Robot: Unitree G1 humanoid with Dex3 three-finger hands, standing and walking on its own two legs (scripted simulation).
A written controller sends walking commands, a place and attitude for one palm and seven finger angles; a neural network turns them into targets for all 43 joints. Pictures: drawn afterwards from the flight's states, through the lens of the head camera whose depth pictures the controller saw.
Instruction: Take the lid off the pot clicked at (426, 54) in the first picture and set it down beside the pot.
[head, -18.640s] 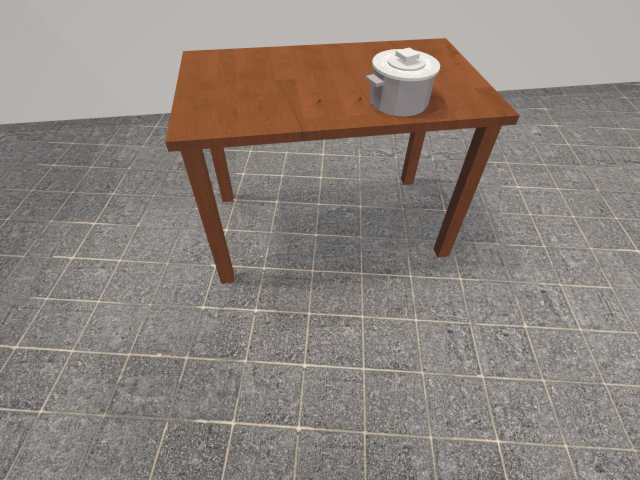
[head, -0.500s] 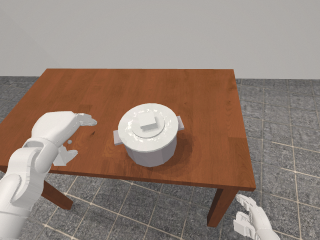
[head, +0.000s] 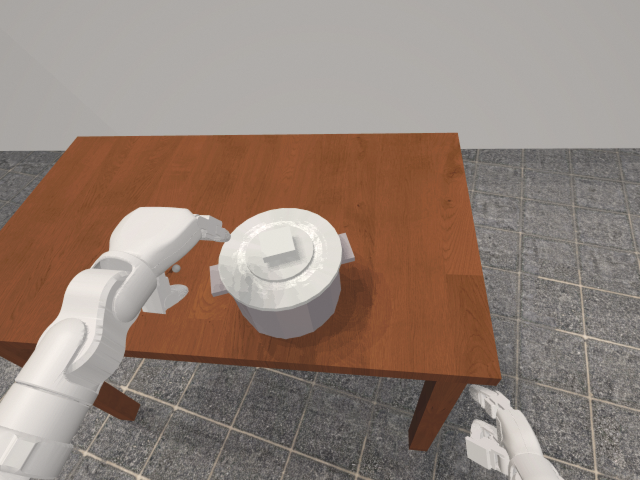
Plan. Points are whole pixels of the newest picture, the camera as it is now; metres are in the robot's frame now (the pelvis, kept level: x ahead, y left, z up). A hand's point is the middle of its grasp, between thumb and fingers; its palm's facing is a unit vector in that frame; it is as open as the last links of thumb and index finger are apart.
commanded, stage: move the open hand above the knob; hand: left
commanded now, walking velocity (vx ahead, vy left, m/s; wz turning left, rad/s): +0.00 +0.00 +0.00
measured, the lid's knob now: (277, 244) +0.42 +0.11 +0.03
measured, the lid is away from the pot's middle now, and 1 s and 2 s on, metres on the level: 0.00 0.00 0.00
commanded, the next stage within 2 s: none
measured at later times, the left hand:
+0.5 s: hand (224, 266) +0.35 +0.16 +0.08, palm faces -0.28 -0.05 -0.96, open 9.9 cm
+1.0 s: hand (246, 228) +0.39 +0.13 +0.10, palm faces -0.20 -0.09 -0.98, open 9.9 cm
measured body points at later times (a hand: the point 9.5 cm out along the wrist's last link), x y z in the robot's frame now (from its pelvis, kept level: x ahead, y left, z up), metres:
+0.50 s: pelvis +0.01 -0.01 +0.00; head +0.03 -0.06 +0.44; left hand +0.36 +0.16 +0.14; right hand +0.21 -0.23 -0.11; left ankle -0.01 +0.10 -0.74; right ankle -0.01 -0.12 -0.74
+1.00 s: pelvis +0.00 -0.01 +0.00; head +0.02 -0.06 +0.44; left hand +0.40 +0.14 +0.15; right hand +0.19 -0.23 -0.12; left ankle -0.01 +0.10 -0.74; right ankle -0.01 -0.12 -0.74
